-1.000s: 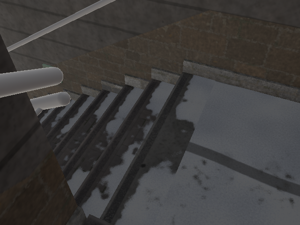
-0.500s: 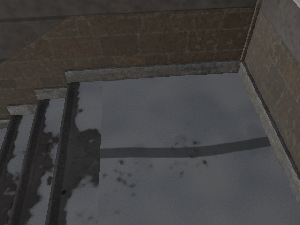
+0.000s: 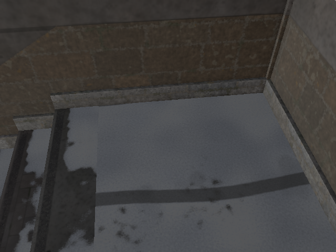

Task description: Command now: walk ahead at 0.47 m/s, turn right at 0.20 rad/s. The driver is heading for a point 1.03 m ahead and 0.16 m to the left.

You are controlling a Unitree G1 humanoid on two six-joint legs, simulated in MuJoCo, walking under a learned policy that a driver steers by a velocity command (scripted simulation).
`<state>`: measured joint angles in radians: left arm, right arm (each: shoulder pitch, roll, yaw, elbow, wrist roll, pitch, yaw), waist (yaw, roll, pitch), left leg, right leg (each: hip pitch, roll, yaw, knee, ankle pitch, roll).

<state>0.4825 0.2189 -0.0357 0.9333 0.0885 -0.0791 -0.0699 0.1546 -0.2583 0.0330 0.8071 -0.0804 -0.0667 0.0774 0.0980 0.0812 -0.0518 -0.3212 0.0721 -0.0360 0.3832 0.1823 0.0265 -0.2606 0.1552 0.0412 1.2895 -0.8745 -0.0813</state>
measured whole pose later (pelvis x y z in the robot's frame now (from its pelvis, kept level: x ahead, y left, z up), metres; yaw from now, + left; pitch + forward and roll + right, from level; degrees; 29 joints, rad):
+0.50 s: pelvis +0.30 +0.00 -0.15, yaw +1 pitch +1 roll +4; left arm -0.04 0.25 -0.04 0.76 -0.04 -0.08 -0.08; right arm 0.61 -0.15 0.02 1.08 -0.01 -0.08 -0.01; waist -0.17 -0.07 -0.02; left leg -0.05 -0.11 0.02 1.02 -0.83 0.07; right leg -0.50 -0.08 0.05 0.38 0.35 -0.03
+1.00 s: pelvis +0.63 +0.04 -0.23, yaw +0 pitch +3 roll -2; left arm 0.35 0.25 0.06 0.99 -0.02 -0.06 0.01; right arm 0.00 -0.22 -0.04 0.78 0.00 -0.11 0.01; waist 0.05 0.00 -0.01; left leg -0.55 0.01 0.01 0.66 -0.16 0.05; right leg -0.24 0.02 0.04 0.92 -0.49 -0.01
